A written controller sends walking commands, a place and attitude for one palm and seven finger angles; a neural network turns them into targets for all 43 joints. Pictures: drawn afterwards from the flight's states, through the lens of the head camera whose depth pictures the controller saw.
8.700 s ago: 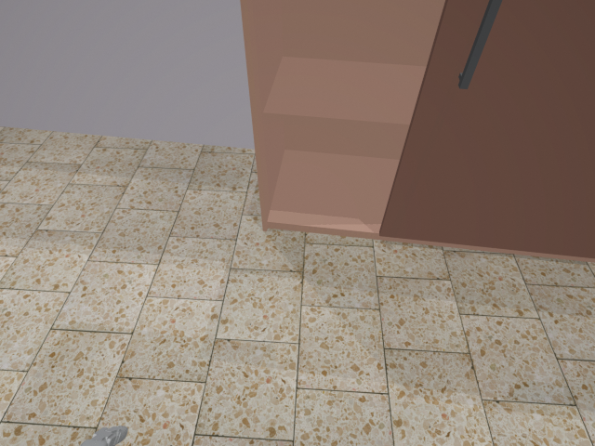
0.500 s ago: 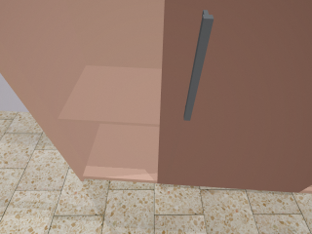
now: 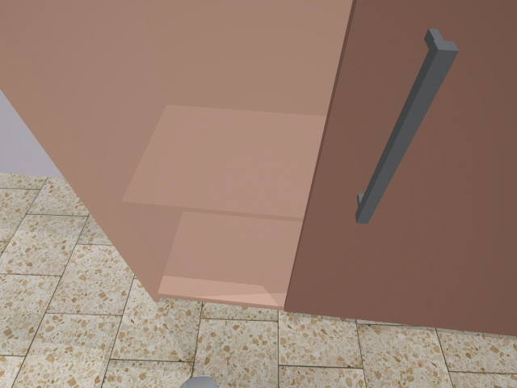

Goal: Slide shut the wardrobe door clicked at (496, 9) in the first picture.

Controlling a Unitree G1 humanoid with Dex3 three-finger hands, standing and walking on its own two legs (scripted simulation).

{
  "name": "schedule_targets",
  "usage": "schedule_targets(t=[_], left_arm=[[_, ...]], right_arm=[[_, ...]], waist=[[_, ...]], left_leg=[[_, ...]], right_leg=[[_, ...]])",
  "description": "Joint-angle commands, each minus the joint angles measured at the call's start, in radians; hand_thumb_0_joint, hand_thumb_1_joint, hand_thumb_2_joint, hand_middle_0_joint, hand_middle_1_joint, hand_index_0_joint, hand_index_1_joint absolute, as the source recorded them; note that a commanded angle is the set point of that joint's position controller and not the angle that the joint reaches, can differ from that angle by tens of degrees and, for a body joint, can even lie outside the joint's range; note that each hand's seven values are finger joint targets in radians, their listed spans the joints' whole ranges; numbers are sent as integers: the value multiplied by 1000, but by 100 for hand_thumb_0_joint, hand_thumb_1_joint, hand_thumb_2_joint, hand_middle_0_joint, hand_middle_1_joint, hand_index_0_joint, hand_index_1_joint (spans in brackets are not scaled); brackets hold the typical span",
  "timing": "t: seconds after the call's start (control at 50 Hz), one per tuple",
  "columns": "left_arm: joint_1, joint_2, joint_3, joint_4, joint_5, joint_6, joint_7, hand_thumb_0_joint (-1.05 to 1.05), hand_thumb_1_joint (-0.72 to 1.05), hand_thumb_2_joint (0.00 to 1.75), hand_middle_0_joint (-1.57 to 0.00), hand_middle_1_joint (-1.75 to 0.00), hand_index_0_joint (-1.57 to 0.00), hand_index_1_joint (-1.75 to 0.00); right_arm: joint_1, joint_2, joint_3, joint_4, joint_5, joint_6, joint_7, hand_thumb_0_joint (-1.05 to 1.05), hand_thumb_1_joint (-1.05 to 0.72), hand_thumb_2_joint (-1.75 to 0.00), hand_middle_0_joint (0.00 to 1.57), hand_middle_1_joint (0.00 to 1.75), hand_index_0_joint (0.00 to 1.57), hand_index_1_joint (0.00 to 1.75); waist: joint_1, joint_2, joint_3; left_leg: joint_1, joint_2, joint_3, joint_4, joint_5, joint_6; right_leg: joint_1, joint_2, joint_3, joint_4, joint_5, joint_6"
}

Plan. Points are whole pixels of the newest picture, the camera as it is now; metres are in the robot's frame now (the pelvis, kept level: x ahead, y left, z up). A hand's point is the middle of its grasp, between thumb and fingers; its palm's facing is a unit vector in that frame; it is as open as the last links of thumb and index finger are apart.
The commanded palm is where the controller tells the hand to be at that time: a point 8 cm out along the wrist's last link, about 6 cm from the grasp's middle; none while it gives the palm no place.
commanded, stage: come to a stop and stand still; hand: right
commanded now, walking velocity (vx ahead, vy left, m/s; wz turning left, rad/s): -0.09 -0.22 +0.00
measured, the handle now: (389, 147) +0.43 -0.16 +0.15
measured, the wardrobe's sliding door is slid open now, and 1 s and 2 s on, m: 0.49 0.49 0.49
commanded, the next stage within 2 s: look again from close up in 1.92 s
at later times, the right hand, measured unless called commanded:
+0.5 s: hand out of the picture +0.00 -0.19 -0.19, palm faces +0.12 +0.96 -0.23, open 7.3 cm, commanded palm none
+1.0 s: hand out of the picture -0.09 -0.13 -0.17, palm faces +0.09 +0.99 -0.13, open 7.3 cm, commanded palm none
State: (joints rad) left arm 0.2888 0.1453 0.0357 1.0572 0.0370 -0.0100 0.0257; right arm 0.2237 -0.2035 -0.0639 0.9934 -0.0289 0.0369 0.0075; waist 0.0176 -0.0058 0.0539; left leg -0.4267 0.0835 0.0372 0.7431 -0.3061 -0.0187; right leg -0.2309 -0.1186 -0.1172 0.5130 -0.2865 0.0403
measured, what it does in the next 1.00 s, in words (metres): steps on the spot: left foot, then right foot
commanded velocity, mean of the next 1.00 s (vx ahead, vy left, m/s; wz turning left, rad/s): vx -0.02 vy -0.08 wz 0.00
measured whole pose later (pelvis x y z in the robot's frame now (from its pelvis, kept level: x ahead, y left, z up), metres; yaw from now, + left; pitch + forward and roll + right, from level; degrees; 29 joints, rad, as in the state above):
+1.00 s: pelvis -0.05 +0.01 +0.01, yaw -2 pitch -2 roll +0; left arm 0.32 0.14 -0.01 1.12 0.00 0.02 0.02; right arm 0.36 -0.10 0.01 1.12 -0.01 0.00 -0.04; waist 0.00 0.02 0.03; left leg -0.11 -0.02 0.06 0.42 -0.28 0.04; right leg -0.22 0.02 -0.10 0.39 -0.14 -0.06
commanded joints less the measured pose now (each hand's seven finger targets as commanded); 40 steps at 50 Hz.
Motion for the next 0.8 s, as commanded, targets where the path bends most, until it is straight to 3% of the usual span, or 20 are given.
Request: schedule_targets(t=[0.0, 0.02, 0.04, 0.06, 0.08, 0.12, 0.18, 0.24, 0.3, 0.36, 0.38, 0.4, 0.42, 0.44, 0.5, 0.62, 0.68, 0.72, 0.74, 0.78], left_arm=[[43, 101, 23, -51, -8, 1, -4, 0, 90, 90, -20, -30, -20, -30], [86, 29, 4, -64, -21, 7, -7, 0, 90, 90, -20, -30, -20, -30], [77, 44, 8, -68, -24, 11, -6, 0, 90, 90, -20, -30, -20, -30], [73, 46, 8, -66, -25, 20, -4, 0, 90, 90, -20, -30, -20, -30], [65, 64, 11, -53, -28, 27, 0, 0, 90, 90, -20, -30, -20, -30], [47, 74, 9, -42, -33, 32, -6, 0, 90, 90, -20, -30, -20, -30], [-7, 87, 13, -68, -29, 47, -12, 0, 90, 90, -20, -30, -20, -30], [-36, 79, 15, -106, -25, 57, -19, 0, 90, 90, -20, -30, -20, -30], [-23, 69, 13, -121, -29, 54, -24, 0, 90, 90, -20, -30, -20, -30], [84, 63, 9, -91, -30, 40, -21, 0, 90, 90, -20, -30, -20, -30], [89, 91, 10, -87, -31, 34, -17, 0, 90, 90, -20, -30, -20, -30], [71, 151, 18, -110, -19, 28, -14, 0, 90, 90, -20, -30, -20, -30], [42, 190, 19, -138, -11, 32, -13, 0, 90, 90, -20, -30, -20, -30], [-5, 159, 11, -139, -9, 23, -3, 0, 90, 90, -20, -30, -20, -30], [-128, 146, -1, -168, -12, 20, -5, 0, 90, 90, -20, -30, -20, -30], [-22, 136, 7, -117, -12, 21, 5, 0, 90, 90, -20, -30, -20, -30], [7, 114, 0, -87, -26, 20, 0, 0, 90, 90, -20, -30, -20, -30], [6, 75, -11, -83, -37, 20, -6, 0, 90, 90, -20, -30, -20, -30], [-5, 70, -11, -74, -31, 24, -4, 0, 90, 90, -20, -30, -20, -30], [11, 73, -16, -43, -29, 26, -7, 0, 90, 90, -20, -30, -20, -30]], right_arm=[[226, -88, -5, 37, 0, -67, -20, 0, -90, -90, 20, 30, 20, 30], [183, -164, -6, 31, 0, -73, -27, 0, -90, -90, 20, 30, 20, 30], [151, -169, 4, 7, 1, -67, -23, 0, -90, -90, 20, 30, 20, 30], [102, -178, -5, 3, 0, -73, -28, 0, -90, -90, 20, 30, 20, 30], [76, -148, 4, 0, 2, -73, -37, 0, -90, -90, 20, 30, 20, 30], [67, -149, 0, -14, 0, -64, -47, 0, -90, -90, 20, 30, 20, 30], [95, -185, -23, -18, -1, -53, -60, 0, -90, -90, 20, 30, 20, 30], [94, -190, -34, -25, -6, -46, -71, 0, -90, -90, 20, 30, 20, 30], [54, -198, -35, -45, -12, -38, -69, 0, -90, -90, 20, 30, 20, 30], [16, -177, -28, -54, -3, -20, -58, 0, -90, -90, 20, 30, 20, 30], [15, -141, -16, -61, 0, -15, -54, 0, -90, -90, 20, 30, 20, 30], [22, -80, -9, -76, 6, -7, -50, 0, -90, -90, 20, 30, 20, 30], [34, -50, -4, -84, 9, -5, -49, 0, -90, -90, 20, 30, 20, 30], [26, -55, -1, -56, -1, 6, -54, 0, -90, -90, 20, 30, 20, 30], [108, -46, -3, -7, -2, 7, -44, 0, -90, -90, 20, 30, 20, 30], [151, -1, 23, 16, 0, -8, -49, 0, -90, -90, 20, 30, 20, 30], [217, -8, 34, 52, 2, -27, -59, 0, -90, -90, 20, 30, 20, 30], [213, -40, 46, 56, 4, -45, -63, 0, -90, -90, 20, 30, 20, 30], [180, -46, 43, 59, 7, -60, -61, 0, -90, -90, 20, 30, 20, 30], [146, -36, 50, 56, 12, -65, -61, 0, -90, -90, 20, 30, 20, 30]], waist=[[-70, 114, -105], [-31, 324, -135], [-34, 221, -123], [-24, 368, -114], [-22, 392, -82], [-32, 226, -87], [-65, 130, -94], [-67, 132, -100], [-51, 155, -97], [4, 129, -89], [5, 36, -76], [-6, -166, -36], [-16, -246, -4], [-15, -254, -5], [-74, -104, 19], [-29, -63, -28], [-46, 3, -31], [-17, 91, -6], [-5, 252, 19], [9, 193, 43]], left_leg=[[343, 84, -85, -358, 281, 9], [316, 256, -257, -412, 417, 64], [252, 267, -233, -404, 460, 113], [259, 252, -272, -390, 586, 127], [247, 246, -244, -376, 692, 137], [269, 250, -201, -340, 772, 169], [319, 295, -215, -347, 765, 222], [292, 313, -213, -361, 659, 239], [203, 298, -209, -371, 482, 222], [49, 186, -143, -305, 205, 135], [17, 110, -97, -241, 99, 93], [-34, 5, -23, -126, -64, 43], [5, -44, 36, 41, -216, 17], [39, -40, -33, 181, -215, 21], [50, -33, -50, 318, -111, 19], [105, -26, -16, -55, -164, 18], [288, -25, -33, -396, 45, 27], [226, 94, -167, -469, 63, 80], [181, 120, -217, -494, 141, 102], [136, 117, -183, -482, 180, 112]], right_leg=[[-164, 13, 21, 147, -104, -35], [-191, 76, 35, 245, -326, -19], [-149, 66, 88, 282, -329, -34], [-183, 73, 81, 337, -306, -26], [-188, 63, 95, 367, -266, -19], [-195, 77, 92, 414, -220, -5], [-243, 100, 89, 455, -209, 12], [-241, 95, 118, 438, -193, 12], [-137, 97, 108, 278, -173, 0], [130, 133, 30, -84, 56, -15], [179, 91, 44, -151, 98, -27], [118, -57, 231, -224, 166, -89], [-28, -173, 307, -258, 231, -175], [-100, -159, 338, -294, 202, -203], [-173, -105, 255, -298, 50, -212], [22, -116, 320, -277, 66, -241], [-38, -56, 286, -214, 23, -174], [-8, 51, 176, -141, 7, -83], [4, 75, 128, -100, 58, -63], [61, 64, 128, -118, 95, -56]])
